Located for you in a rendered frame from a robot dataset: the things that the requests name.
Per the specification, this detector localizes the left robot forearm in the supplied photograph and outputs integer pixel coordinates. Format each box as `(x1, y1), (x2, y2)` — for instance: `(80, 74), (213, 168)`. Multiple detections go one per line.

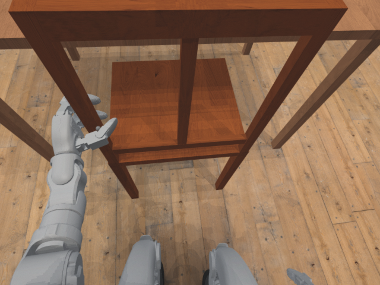
(10, 153), (87, 285)

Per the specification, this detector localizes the robot right hand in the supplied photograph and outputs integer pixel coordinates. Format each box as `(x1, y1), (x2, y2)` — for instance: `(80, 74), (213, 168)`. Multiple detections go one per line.
(287, 268), (314, 285)

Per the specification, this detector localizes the robot left thigh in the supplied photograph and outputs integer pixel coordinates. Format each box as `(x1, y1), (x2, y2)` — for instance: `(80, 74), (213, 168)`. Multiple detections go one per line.
(118, 239), (161, 285)

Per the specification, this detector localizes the robot left upper arm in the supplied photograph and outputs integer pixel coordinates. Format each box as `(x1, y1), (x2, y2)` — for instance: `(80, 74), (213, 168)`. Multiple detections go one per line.
(13, 250), (84, 285)

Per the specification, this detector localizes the robot right shin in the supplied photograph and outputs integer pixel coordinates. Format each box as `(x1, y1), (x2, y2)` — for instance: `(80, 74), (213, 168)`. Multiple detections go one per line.
(208, 243), (228, 285)

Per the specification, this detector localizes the robot left hand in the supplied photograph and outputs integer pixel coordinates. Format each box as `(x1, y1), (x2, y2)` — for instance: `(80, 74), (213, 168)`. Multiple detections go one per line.
(51, 94), (118, 157)

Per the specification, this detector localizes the table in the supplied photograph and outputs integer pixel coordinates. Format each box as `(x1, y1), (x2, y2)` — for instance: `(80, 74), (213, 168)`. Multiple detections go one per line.
(0, 0), (380, 162)

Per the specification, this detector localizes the chair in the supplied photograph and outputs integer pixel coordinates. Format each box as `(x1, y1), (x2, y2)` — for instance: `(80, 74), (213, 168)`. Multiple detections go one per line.
(8, 0), (348, 199)

